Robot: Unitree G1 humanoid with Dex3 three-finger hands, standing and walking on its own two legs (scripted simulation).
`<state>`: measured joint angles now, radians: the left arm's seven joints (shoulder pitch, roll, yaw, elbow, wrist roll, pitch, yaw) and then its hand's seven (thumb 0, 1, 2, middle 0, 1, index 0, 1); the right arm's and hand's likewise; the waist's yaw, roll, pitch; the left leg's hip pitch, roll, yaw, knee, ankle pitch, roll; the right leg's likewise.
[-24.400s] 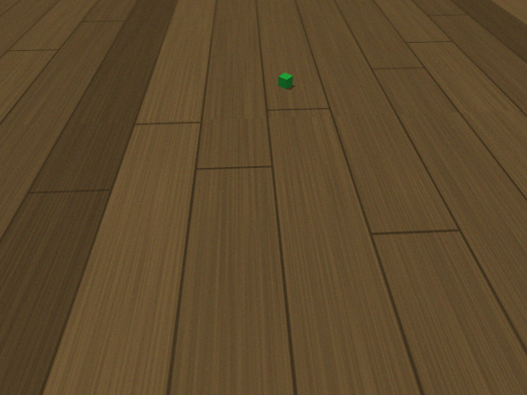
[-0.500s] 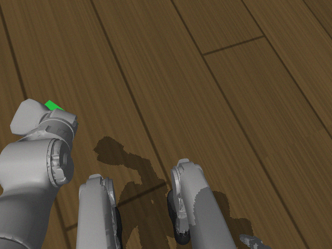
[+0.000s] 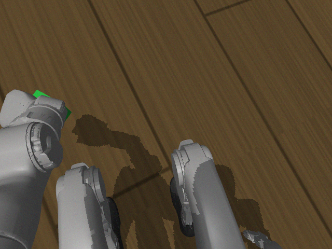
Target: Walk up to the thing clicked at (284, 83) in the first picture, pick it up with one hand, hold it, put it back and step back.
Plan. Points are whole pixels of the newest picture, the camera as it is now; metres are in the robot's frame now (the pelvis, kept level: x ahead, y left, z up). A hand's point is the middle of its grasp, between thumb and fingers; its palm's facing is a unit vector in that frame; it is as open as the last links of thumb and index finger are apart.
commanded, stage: crouch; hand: left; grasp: from above
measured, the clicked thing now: (46, 112) +0.48 +0.23 -0.18
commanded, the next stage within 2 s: lower in 0.48 s
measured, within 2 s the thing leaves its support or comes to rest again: rests again in 1.50 s
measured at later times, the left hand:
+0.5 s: hand (45, 118) +0.47 +0.24 -0.19, palm faces -0.12 -0.46 -0.88, open 9.7 cm
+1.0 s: hand (52, 125) +0.46 +0.24 -0.23, palm faces -0.18 -0.44 -0.88, open 9.7 cm
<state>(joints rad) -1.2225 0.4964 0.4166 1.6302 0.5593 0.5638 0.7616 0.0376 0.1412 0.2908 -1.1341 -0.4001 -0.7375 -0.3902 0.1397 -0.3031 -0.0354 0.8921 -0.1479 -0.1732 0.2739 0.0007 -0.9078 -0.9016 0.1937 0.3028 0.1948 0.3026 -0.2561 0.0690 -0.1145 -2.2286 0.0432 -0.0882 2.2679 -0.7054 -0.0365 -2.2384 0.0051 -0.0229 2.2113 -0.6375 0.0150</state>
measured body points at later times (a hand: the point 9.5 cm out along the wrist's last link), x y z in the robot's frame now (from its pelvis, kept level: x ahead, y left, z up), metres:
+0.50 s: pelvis -0.01 +0.00 -0.03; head +0.25 +0.02 +0.33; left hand +0.47 +0.26 -0.14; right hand -0.04 -0.28 -0.14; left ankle +0.07 +0.14 -0.33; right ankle +0.10 -0.12 -0.33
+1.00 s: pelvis -0.01 +0.01 -0.04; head +0.27 +0.04 +0.31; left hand +0.47 +0.26 -0.18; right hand -0.04 -0.26 -0.13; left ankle +0.07 +0.14 -0.33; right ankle +0.10 -0.12 -0.33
